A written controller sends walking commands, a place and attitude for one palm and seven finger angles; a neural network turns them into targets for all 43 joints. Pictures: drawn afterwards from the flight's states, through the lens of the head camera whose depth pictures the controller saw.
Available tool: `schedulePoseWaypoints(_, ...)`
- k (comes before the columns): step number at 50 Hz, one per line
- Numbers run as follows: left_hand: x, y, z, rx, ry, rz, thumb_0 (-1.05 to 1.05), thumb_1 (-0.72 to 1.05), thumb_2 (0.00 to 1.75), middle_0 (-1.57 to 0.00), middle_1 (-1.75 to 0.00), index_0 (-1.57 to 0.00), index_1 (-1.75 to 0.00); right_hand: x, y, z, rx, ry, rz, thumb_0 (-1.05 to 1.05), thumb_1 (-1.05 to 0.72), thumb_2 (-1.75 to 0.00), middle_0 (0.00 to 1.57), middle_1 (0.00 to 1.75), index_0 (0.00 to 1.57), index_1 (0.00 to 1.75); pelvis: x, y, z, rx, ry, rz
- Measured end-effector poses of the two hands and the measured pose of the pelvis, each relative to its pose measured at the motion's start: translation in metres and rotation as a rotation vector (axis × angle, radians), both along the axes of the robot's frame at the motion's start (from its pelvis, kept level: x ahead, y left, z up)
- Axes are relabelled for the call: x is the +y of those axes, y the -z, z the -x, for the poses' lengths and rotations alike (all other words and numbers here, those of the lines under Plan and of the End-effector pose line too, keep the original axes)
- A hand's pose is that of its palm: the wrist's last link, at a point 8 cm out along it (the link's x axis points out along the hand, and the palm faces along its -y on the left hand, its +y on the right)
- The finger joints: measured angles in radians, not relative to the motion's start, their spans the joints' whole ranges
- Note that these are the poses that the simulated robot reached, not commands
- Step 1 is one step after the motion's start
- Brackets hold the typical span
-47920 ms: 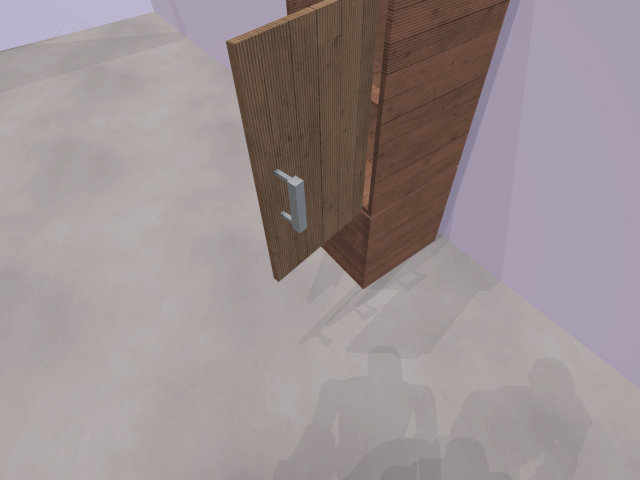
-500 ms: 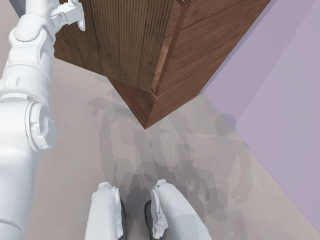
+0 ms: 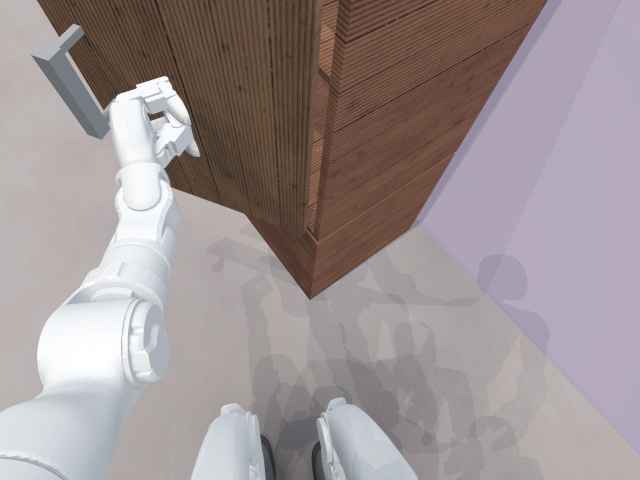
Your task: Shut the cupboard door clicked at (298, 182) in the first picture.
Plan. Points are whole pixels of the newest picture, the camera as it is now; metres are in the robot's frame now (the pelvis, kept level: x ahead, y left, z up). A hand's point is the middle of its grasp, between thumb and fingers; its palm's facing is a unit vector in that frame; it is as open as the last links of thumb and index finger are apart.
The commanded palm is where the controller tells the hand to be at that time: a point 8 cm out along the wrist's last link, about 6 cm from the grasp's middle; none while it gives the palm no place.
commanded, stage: pull the fist back off the door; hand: left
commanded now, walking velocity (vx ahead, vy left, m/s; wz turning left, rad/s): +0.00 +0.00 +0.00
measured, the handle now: (86, 85) +0.64 +0.22 +0.05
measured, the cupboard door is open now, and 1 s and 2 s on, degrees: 33 33 33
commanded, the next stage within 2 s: draw the hand back to the body in 0.30 s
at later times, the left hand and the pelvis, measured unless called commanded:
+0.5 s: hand (190, 163) +0.49 +0.09 +0.06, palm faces +0.11 -0.99 +0.00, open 3.1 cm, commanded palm +0.43 +0.15 +0.07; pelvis +0.01 -0.01 +0.01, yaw +2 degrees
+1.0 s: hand (55, 260) +0.34 +0.17 +0.16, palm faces +0.05 -0.99 -0.10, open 3.1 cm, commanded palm +0.30 +0.23 +0.18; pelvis +0.01 +0.02 +0.08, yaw +2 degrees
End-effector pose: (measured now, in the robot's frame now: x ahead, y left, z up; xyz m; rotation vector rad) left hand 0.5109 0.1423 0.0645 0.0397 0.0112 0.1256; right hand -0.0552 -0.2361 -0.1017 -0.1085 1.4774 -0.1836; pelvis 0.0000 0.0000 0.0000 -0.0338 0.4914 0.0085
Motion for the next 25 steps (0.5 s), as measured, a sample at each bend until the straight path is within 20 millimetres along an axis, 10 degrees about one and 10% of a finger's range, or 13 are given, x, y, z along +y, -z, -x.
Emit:
schedulePoseWaypoints(8,0.012,0.026,0.036,0.036,-0.006,0.028,0.01,0.9,0.9,-1.3,-1.5,-1.3,-1.5,-0.029,0.0,-0.063,-0.075,-0.067,0.042,0.0,-0.9,-0.9,0.2,0.3,0.2,0.3,-0.007,-0.006,-0.008,-0.019,-0.019,-0.017)
schedulePoseWaypoints(16,0.002,0.009,0.058,-0.048,0.048,-0.002,0.02,0.9,0.9,-1.3,-1.5,-1.3,-1.5,-0.036,0.0,-0.128,-0.216,-0.129,0.064,0.0,-0.91,-0.9,0.2,0.3,0.2,0.3,-0.007,-0.01,-0.012,-0.049,-0.036,-0.02)
schedulePoseWaypoints(25,-0.001,0.005,0.049,-0.016,0.017,0.035,0.02,0.9,0.9,-1.3,-1.5,-1.3,-1.5,-0.022,0.004,-0.138,-0.271,-0.115,0.046,0.0,-0.91,-0.9,0.2,0.3,0.2,0.3,-0.006,-0.008,-0.007,-0.056,-0.024,-0.024)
